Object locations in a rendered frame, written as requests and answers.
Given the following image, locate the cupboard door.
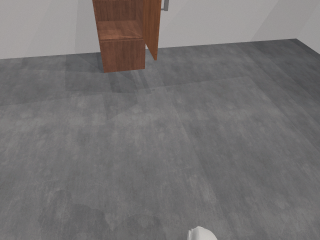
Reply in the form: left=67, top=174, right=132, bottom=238
left=142, top=0, right=162, bottom=61

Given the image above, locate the right robot thigh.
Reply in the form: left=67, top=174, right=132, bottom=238
left=187, top=227, right=218, bottom=240

